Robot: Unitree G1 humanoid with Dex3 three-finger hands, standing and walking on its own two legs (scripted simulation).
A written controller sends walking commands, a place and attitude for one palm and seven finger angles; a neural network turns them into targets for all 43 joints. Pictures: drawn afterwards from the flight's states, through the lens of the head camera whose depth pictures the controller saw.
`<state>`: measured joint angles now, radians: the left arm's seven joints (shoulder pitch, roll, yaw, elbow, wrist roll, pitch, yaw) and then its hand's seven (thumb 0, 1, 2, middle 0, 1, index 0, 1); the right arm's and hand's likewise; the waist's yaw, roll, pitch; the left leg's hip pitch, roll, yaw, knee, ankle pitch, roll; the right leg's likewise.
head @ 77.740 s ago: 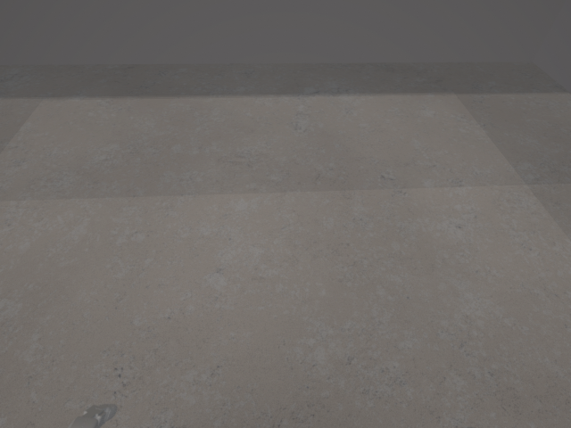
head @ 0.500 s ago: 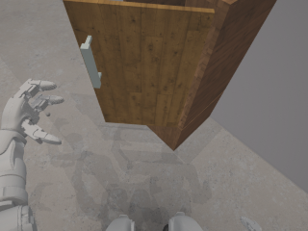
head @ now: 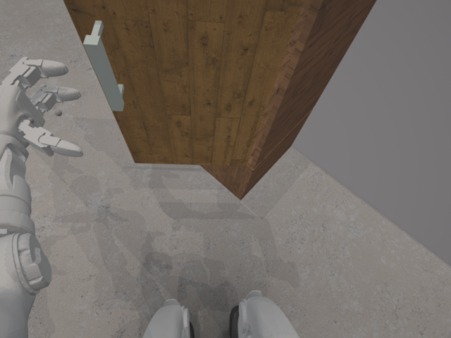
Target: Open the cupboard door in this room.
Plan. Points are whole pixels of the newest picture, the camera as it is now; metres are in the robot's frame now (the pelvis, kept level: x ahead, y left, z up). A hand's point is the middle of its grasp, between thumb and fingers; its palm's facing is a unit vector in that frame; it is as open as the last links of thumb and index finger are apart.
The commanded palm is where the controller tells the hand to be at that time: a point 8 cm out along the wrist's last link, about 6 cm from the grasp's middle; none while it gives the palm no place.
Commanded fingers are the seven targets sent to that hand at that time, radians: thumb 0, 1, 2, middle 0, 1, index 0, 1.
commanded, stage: move the hooked fingers beside the handle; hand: left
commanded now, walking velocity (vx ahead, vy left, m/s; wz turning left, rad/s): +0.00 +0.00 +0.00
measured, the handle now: (109, 70) +0.58 +0.19 +0.06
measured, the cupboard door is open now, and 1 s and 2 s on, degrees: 42 42 42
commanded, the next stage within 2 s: slide the fingers in behind the handle in 1.20 s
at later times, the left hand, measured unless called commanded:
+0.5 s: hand (67, 79) +0.54 +0.25 +0.07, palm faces -0.06 -1.00 -0.02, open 14.0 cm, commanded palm +0.52 +0.29 +0.07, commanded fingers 0.00 -0.50 0.30 -0.30 -1.20 -0.30 -1.20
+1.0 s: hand (68, 90) +0.52 +0.25 +0.07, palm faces -0.07 -1.00 -0.01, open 14.0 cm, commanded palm +0.51 +0.29 +0.06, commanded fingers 0.00 -0.50 0.30 -0.30 -1.20 -0.30 -1.20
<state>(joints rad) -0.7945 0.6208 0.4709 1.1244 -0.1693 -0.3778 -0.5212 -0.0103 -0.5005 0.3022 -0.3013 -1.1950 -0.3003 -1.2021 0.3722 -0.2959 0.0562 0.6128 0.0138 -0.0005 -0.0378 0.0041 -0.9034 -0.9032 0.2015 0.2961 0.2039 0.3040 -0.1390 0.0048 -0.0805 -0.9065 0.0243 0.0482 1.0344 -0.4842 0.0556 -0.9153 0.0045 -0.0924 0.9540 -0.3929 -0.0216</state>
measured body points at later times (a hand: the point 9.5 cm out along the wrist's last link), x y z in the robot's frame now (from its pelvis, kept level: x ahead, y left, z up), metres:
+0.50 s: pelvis +0.01 +0.01 -0.01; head +0.18 +0.04 +0.41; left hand +0.54 +0.30 +0.08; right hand -0.02 -0.26 -0.10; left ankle +0.00 +0.08 -0.67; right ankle +0.03 -0.11 -0.67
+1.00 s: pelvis +0.01 +0.01 +0.00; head +0.17 +0.04 +0.42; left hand +0.52 +0.30 +0.07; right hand +0.01 -0.27 -0.10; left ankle +0.00 +0.08 -0.67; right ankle +0.03 -0.11 -0.67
